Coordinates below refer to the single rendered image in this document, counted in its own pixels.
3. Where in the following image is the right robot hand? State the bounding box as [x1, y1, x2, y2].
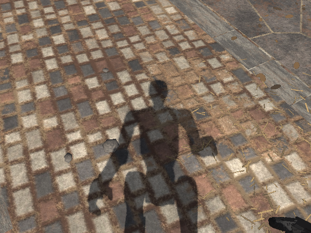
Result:
[268, 216, 311, 233]

